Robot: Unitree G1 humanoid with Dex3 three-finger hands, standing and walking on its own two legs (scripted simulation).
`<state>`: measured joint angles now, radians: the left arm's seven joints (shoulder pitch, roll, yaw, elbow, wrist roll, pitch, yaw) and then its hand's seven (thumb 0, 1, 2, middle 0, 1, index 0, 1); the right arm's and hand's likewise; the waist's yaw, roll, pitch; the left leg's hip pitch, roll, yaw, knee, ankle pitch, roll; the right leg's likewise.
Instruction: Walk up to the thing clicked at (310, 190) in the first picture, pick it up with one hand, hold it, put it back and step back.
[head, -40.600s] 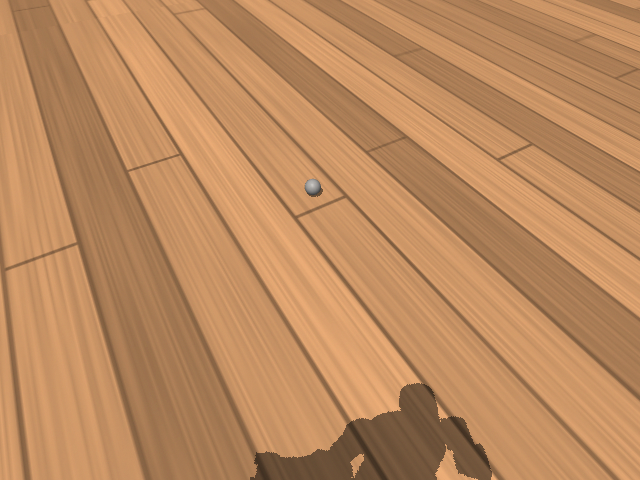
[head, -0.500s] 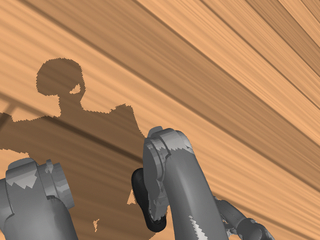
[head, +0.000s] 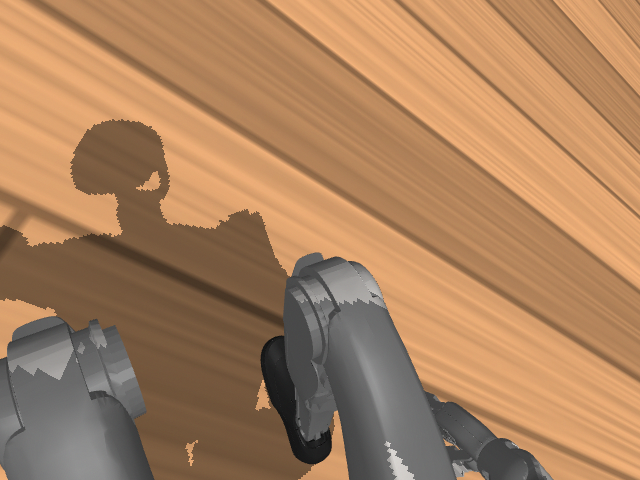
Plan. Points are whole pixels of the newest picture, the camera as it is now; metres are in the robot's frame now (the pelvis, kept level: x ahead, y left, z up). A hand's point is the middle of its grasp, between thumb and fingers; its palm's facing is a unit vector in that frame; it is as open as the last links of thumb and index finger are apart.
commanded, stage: open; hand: left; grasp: from above
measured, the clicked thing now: out of the picture +0.40 +0.38 -0.25
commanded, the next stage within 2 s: withdraw in 0.02 s
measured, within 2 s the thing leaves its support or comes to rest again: neither
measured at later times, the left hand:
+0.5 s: hand out of the picture +0.40 +0.40 -0.14, palm faces -0.33 -0.11 -0.94, open 13.9 cm
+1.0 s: hand out of the picture +0.36 +0.38 -0.08, palm faces -0.49 -0.14 -0.86, open 13.9 cm
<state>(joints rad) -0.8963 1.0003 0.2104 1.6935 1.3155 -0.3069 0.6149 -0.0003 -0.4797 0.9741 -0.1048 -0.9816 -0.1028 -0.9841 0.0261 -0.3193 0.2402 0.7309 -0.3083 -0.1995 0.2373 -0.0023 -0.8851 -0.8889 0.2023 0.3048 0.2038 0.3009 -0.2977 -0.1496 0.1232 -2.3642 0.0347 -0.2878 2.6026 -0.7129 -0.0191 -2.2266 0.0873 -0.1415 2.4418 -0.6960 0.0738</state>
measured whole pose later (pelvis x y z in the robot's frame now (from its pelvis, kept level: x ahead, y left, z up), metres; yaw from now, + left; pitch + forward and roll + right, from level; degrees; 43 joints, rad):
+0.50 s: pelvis +0.00 +0.00 +0.02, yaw +3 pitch +30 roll -12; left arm -0.81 0.84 0.16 1.30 1.23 -0.20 0.42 0.00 -0.48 0.97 -0.09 -1.01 -0.10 -1.00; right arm 0.08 -0.28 0.10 0.75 -0.20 -0.12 0.25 0.00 -0.90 -0.89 0.20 0.30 0.20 0.30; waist -0.19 -0.04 -0.03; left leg -2.37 0.02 -0.23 2.52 -0.70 -0.01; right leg -2.23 0.05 -0.11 2.39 -0.72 0.06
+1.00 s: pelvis -0.02 -0.01 +0.06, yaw +7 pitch +31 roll -9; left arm -0.88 0.84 0.07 1.35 1.23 -0.36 0.23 0.00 -0.50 0.99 -0.10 -1.00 -0.10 -1.00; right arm 0.12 -0.32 0.10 0.70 -0.13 0.01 0.11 0.00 -0.90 -0.89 0.20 0.30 0.20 0.30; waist -0.19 -0.04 -0.04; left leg -2.26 0.03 -0.16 2.33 -0.62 -0.01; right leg -2.14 0.03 -0.07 2.25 -0.65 0.04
